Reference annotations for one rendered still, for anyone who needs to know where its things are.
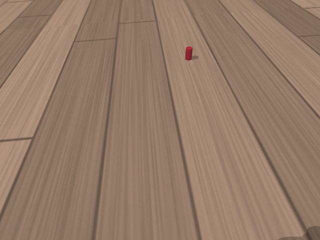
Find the can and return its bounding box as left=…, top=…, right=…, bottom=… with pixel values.
left=185, top=46, right=193, bottom=61

